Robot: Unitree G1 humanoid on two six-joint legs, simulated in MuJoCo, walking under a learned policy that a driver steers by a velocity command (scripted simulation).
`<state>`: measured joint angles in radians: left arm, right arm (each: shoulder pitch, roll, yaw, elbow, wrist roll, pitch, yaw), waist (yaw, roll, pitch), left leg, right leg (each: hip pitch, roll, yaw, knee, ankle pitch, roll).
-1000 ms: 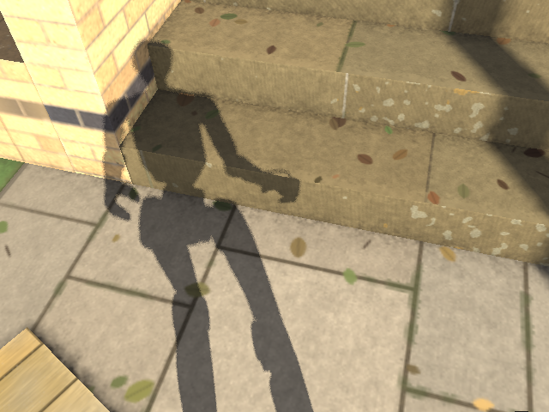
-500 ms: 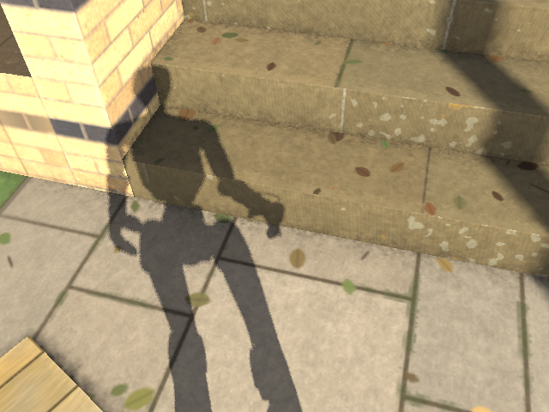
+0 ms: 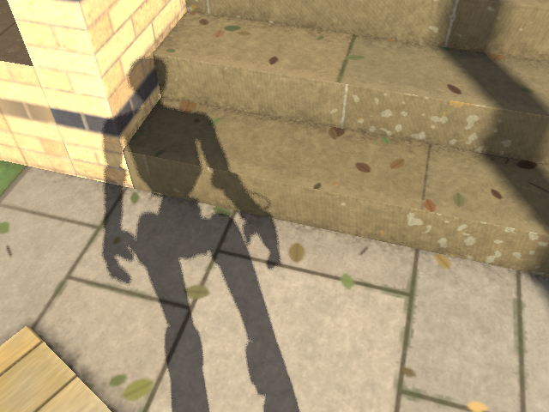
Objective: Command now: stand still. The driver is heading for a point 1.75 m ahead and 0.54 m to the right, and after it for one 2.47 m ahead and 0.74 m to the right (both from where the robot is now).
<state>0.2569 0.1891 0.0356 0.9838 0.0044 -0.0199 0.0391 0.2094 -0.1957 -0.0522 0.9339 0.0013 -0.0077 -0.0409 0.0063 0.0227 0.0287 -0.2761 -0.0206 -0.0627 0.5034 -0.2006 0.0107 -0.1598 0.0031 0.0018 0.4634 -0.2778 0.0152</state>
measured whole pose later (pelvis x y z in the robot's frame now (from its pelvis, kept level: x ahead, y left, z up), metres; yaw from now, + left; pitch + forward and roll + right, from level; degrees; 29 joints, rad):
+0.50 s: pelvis +0.01 +0.01 +0.00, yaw +0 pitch -1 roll -1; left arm 0.31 0.15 0.03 1.11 0.00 -0.02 0.06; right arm 0.17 -0.19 -0.03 1.07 0.01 0.00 -0.04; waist 0.00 0.02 0.03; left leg -0.26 -0.04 -0.05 0.47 -0.19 0.03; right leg -0.14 -0.02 0.02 0.44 -0.27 0.04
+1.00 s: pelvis +0.01 +0.02 +0.00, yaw +0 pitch -1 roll +0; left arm 0.34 0.14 0.03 1.15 0.00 -0.02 0.07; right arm 0.19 -0.19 -0.02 1.09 0.01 0.00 -0.03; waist 0.00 0.01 0.03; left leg -0.25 -0.06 -0.04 0.45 -0.19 0.05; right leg -0.14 -0.04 0.03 0.43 -0.27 0.05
